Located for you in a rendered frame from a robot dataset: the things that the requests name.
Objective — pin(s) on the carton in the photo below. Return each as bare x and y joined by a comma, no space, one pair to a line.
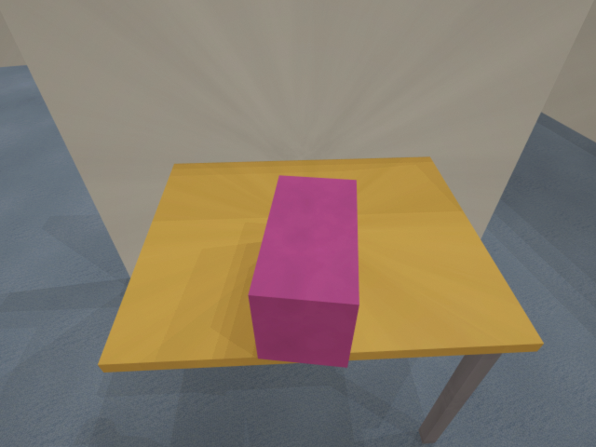
304,294

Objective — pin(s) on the table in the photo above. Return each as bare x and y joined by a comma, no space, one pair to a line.
427,285

